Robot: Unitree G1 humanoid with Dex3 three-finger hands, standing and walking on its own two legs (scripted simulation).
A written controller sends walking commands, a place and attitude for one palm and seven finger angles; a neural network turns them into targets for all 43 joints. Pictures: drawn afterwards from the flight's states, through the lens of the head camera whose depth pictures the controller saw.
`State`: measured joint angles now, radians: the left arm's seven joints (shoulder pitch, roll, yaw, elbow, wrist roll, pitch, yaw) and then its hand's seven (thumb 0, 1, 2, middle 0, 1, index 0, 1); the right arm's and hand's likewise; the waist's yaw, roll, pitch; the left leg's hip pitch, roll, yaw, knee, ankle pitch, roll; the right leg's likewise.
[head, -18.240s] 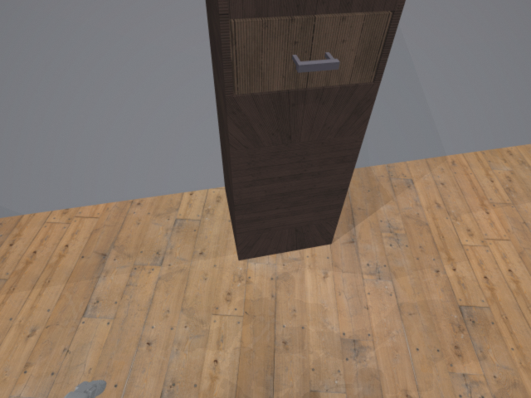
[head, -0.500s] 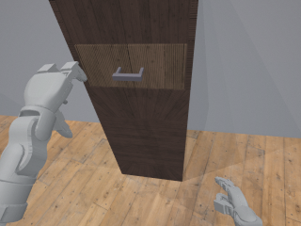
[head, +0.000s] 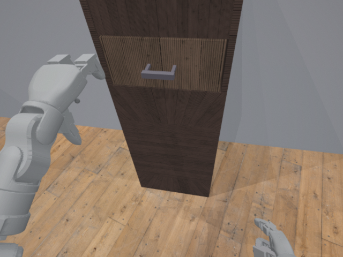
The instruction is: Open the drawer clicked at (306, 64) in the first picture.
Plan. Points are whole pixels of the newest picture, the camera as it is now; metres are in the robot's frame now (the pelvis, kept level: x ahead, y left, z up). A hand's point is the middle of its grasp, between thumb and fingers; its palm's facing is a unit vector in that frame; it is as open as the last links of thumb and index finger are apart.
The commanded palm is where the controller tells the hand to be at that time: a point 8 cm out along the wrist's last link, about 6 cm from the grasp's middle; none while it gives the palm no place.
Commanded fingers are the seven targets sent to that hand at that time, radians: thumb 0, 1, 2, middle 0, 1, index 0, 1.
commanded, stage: raise the hand with hooked fingers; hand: left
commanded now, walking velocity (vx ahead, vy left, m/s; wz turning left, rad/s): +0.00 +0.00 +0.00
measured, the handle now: (159, 71) +0.60 +0.14 +0.13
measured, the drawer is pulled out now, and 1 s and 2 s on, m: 0.00 0.00 0.00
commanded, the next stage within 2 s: move the hooked fingers above the handle in 0.10 s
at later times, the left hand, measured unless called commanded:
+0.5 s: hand (95, 96) +0.36 +0.22 +0.21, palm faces +0.12 -0.02 -0.99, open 13.9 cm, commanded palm +0.33 +0.22 +0.27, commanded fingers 0.00 -0.50 0.30 -0.30 -1.20 -0.30 -1.20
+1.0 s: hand (115, 83) +0.44 +0.21 +0.19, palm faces +0.05 -0.05 -1.00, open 13.9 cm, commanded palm +0.42 +0.20 +0.26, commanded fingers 0.00 -0.50 0.30 -0.30 -1.20 -0.30 -1.20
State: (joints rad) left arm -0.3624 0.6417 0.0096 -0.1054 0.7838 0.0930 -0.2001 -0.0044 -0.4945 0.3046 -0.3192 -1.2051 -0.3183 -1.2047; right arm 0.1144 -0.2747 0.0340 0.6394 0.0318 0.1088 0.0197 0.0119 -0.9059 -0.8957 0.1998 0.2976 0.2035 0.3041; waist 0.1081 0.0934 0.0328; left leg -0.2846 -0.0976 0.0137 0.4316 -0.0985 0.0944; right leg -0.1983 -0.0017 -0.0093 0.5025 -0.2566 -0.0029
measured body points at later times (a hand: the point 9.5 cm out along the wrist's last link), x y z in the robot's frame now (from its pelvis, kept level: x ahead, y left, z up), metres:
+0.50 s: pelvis +0.00 -0.04 +0.00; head +0.00 -0.07 +0.45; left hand +0.35 +0.22 +0.27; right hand +0.21 -0.25 -0.10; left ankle +0.09 +0.05 -0.74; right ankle +0.01 -0.13 -0.74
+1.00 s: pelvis +0.05 -0.05 +0.00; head +0.08 -0.08 +0.45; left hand +0.44 +0.21 +0.24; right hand +0.21 -0.30 -0.12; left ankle +0.09 +0.05 -0.73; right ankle +0.01 -0.13 -0.73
